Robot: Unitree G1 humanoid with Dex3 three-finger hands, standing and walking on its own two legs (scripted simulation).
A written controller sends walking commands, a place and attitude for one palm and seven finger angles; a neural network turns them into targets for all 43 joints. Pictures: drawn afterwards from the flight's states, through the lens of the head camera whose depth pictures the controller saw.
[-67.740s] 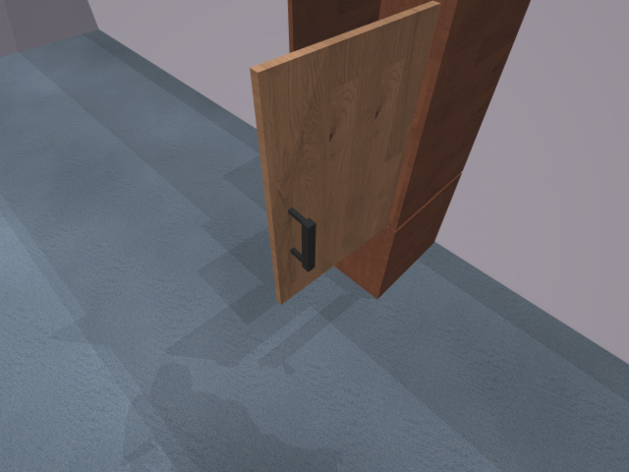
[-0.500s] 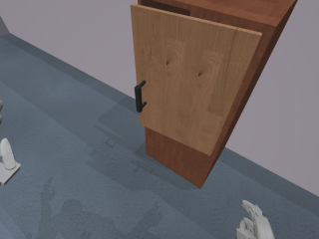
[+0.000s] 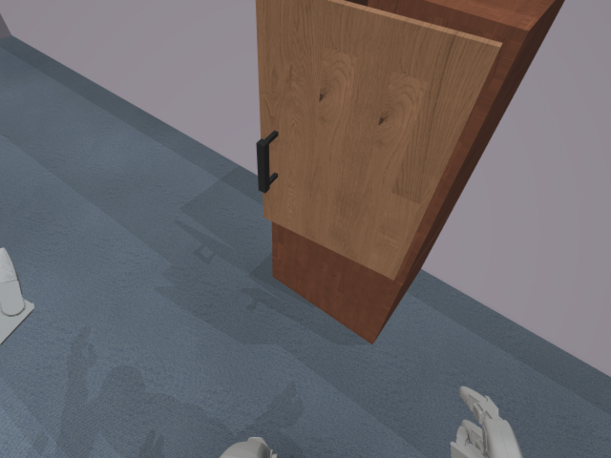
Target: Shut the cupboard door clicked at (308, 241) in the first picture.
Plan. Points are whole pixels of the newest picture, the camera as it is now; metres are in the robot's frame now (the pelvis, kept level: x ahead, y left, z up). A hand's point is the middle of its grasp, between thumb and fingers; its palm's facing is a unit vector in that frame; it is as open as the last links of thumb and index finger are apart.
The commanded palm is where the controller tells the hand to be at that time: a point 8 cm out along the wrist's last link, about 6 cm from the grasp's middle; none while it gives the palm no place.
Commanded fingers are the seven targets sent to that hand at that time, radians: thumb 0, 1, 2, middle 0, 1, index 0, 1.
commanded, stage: step back with the hand held close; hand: left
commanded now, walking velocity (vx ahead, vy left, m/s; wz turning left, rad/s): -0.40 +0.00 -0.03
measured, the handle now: (268, 162) +0.73 +0.12 -0.08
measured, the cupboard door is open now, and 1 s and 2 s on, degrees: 7 7 7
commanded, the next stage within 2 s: stop stepping back and stand still in 0.44 s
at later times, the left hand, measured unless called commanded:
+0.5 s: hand out of the picture +0.15 +0.27 +0.19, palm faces +0.34 -0.86 -0.39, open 7.4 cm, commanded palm +0.09 +0.30 +0.20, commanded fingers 0.00 0.90 0.90 -0.20 -0.30 -0.20 -0.30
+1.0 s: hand out of the picture +0.03 +0.30 +0.20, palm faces +0.34 -0.81 -0.47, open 7.4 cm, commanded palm -0.02 +0.36 +0.20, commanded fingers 0.00 0.90 0.90 -0.20 -0.30 -0.20 -0.30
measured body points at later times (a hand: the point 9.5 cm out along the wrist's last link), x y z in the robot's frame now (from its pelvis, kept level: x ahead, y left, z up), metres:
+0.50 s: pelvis -0.08 +0.02 +0.01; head -0.05 +0.06 +0.46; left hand +0.13 +0.31 +0.21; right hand +0.12 -0.19 -0.05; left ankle +0.09 +0.08 -0.72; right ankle -0.22 -0.11 -0.72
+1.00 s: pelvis -0.16 +0.06 -0.01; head -0.18 +0.10 +0.44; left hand +0.00 +0.35 +0.23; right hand -0.06 -0.18 -0.09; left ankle -0.07 +0.14 -0.65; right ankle -0.21 -0.04 -0.72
